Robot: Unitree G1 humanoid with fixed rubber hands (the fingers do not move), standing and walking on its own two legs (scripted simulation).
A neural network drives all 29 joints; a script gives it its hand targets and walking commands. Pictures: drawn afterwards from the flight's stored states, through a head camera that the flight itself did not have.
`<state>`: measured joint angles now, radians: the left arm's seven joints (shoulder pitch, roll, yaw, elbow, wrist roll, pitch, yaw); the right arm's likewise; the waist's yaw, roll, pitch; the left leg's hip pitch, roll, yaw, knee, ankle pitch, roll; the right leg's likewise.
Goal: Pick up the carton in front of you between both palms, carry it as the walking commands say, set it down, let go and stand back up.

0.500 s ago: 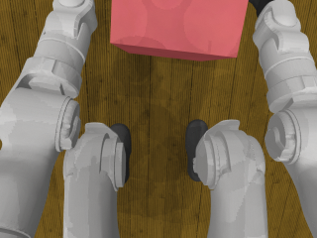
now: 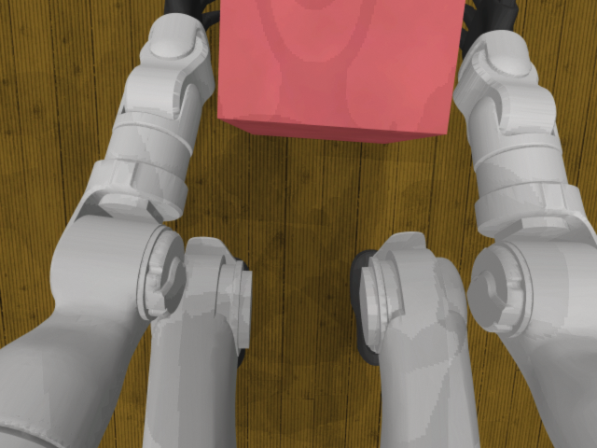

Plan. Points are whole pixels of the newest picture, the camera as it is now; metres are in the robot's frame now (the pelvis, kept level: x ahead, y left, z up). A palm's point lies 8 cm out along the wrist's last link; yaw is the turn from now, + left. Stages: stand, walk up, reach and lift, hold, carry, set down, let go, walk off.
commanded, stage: reach and lift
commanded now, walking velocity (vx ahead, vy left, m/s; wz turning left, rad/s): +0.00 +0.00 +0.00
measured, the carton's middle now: (330, 49) +0.54 -0.04 -0.21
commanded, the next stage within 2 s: none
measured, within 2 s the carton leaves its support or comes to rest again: neither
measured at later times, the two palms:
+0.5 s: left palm out of the picture +0.50 +0.12 +0.06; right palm out of the picture +0.48 -0.18 +0.06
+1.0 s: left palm out of the picture +0.45 +0.13 +0.22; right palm out of the picture +0.44 -0.17 +0.22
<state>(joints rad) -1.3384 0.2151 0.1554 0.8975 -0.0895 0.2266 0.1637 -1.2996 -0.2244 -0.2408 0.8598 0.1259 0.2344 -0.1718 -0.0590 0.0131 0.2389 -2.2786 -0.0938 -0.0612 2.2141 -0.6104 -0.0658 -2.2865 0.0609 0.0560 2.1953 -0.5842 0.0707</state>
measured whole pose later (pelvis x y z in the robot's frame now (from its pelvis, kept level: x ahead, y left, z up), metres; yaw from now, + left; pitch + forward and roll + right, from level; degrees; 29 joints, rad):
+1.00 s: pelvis +0.04 +0.00 +0.25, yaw +0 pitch +33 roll +0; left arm -0.70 -0.09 0.39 0.66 0.20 0.34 0.06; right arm -0.70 0.06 -0.42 0.65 -0.19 0.35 -0.05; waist -0.02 0.01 -0.24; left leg -1.43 -0.11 -0.11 1.35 -0.49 -0.04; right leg -1.44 0.09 0.12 1.34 -0.47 0.05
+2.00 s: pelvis +0.08 +0.00 +0.41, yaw -1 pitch -3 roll +0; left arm -0.32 -0.17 0.30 0.40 0.29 0.61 -0.01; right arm -0.32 0.16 -0.31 0.40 -0.29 0.62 0.00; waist 0.00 0.00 -0.01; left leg -0.18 -0.04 -0.15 0.48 -0.24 -0.02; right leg -0.20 0.04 0.14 0.48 -0.22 0.02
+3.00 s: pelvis +0.09 +0.00 +0.41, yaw -1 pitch -7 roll +0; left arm -0.26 -0.15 0.22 0.24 0.27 0.76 -0.01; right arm -0.27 0.15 -0.23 0.24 -0.27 0.76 0.00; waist 0.00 0.00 0.00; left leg -0.04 -0.03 -0.14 0.36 -0.20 -0.01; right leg -0.05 0.03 0.13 0.36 -0.18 0.01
